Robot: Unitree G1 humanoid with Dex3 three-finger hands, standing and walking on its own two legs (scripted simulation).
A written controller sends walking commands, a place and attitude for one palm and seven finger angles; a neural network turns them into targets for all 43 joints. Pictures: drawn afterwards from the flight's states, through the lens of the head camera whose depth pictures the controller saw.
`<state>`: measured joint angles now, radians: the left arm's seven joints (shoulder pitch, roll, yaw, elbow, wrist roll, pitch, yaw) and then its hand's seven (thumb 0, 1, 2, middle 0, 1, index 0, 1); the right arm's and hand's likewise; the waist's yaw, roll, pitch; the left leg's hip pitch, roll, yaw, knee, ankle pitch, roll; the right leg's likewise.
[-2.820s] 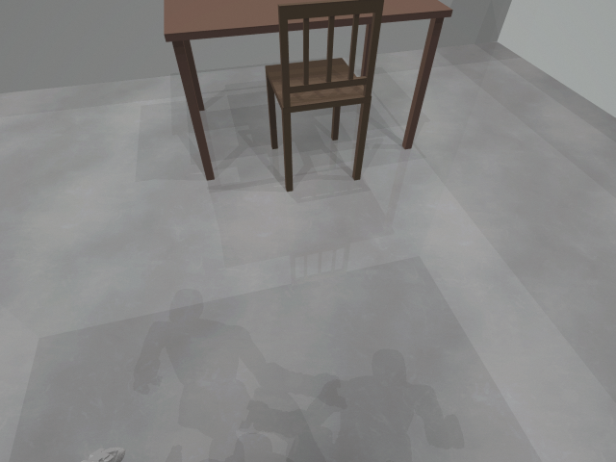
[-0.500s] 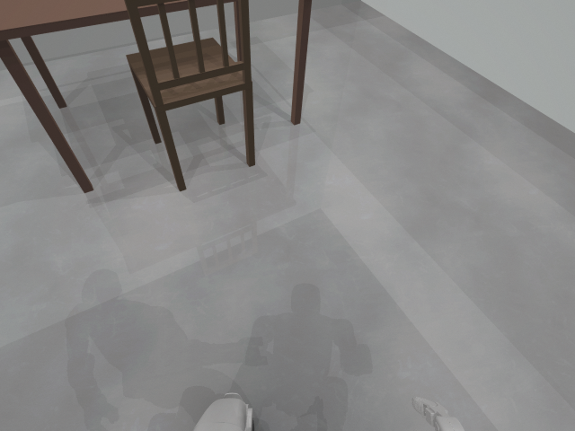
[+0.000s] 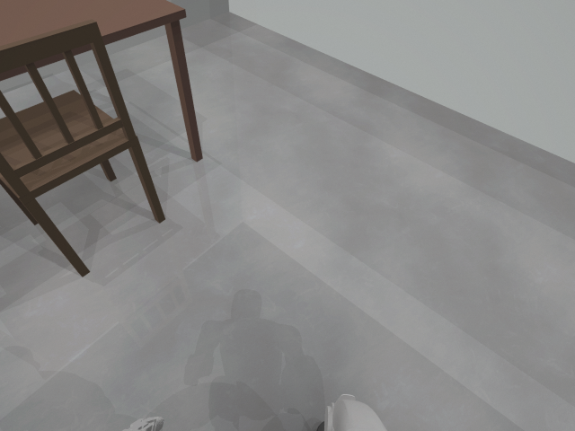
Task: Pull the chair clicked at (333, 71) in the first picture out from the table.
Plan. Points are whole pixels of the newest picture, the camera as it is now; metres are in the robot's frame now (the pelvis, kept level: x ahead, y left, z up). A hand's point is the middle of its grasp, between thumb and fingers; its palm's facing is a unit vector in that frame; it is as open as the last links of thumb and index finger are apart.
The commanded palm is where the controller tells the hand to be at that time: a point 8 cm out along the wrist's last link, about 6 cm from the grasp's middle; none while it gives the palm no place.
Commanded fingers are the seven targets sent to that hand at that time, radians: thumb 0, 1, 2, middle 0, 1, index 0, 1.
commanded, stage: walk to a spot facing it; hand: left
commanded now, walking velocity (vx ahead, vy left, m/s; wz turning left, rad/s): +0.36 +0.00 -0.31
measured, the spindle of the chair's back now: (51, 105) +0.90 +0.64 -0.11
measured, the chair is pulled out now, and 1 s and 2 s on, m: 0.00 0.00 0.00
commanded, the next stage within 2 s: turn to face it in 0.96 s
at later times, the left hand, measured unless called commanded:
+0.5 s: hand (187, 360) +0.26 +0.17 -0.18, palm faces -0.03 -0.98 -0.21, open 7.3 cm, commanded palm none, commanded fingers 0.00 0.90 0.90 -0.20 -0.30 -0.20 -0.30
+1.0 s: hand (237, 226) +0.56 +0.11 -0.17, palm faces -0.25 -0.94 -0.23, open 7.3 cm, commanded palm none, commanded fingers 0.00 0.90 0.90 -0.20 -0.30 -0.20 -0.30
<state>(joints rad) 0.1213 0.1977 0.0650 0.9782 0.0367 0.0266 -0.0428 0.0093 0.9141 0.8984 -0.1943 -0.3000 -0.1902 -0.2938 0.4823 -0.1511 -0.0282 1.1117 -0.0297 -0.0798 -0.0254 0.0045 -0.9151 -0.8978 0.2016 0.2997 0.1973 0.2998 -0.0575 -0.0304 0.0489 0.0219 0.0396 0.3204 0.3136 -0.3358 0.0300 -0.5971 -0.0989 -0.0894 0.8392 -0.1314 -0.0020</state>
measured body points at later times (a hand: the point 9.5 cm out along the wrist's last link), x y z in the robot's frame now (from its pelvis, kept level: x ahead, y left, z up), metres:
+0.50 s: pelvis +0.23 -0.02 -0.01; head +0.24 -0.02 +0.44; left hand +0.27 +0.22 -0.16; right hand +0.27 -0.28 -0.15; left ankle +0.34 +0.11 -0.72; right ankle +0.17 -0.11 -0.74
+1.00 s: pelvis +0.44 -0.06 -0.01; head +0.46 -0.09 +0.44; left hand +0.57 +0.16 -0.15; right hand +0.31 -0.24 -0.18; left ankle +0.37 +0.10 -0.74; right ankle +0.52 -0.20 -0.73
